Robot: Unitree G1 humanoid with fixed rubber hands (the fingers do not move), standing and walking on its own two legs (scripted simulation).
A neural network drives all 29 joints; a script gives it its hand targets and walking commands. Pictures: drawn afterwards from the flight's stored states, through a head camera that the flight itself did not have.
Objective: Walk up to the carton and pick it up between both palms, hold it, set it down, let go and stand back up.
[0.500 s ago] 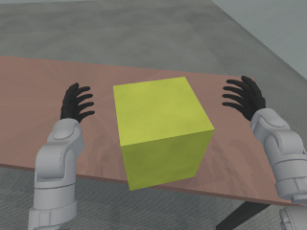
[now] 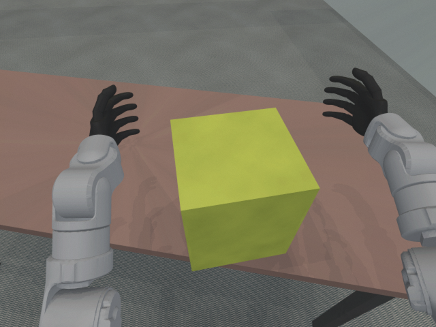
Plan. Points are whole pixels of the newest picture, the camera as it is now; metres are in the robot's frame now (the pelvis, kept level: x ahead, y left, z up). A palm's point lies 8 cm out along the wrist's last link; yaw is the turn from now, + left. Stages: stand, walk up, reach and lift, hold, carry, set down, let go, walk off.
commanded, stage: reach and lift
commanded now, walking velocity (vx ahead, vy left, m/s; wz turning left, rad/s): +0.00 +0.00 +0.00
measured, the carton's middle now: (232, 191) +0.38 +0.01 +0.02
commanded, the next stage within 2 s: none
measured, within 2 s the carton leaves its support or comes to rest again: neither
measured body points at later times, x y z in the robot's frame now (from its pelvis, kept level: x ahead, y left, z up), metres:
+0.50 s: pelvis -0.01 -0.01 +0.00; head +0.04 -0.01 +0.45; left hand +0.34 +0.21 +0.09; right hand +0.43 -0.18 +0.09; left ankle -0.03 +0.14 -0.75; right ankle +0.01 -0.09 -0.75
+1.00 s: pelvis +0.00 -0.01 +0.00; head +0.05 -0.01 +0.44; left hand +0.35 +0.20 +0.07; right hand +0.45 -0.16 +0.07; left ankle -0.03 +0.14 -0.75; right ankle +0.01 -0.09 -0.75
